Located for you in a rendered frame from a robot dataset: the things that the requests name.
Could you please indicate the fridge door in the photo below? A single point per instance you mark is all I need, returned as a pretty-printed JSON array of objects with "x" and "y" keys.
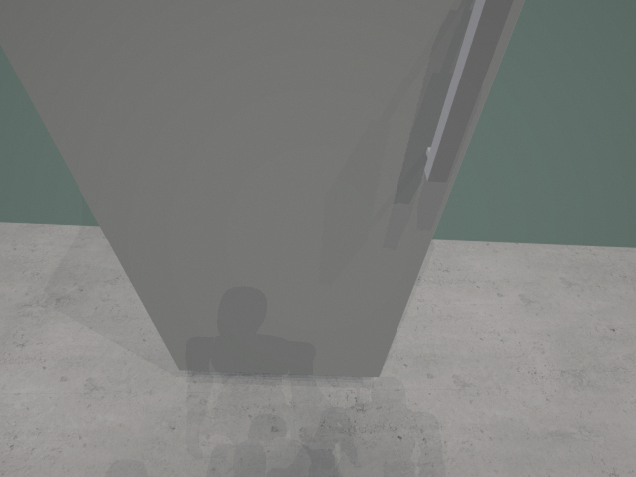
[{"x": 257, "y": 166}]

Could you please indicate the handle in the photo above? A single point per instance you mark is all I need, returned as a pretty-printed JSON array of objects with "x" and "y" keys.
[{"x": 483, "y": 33}]

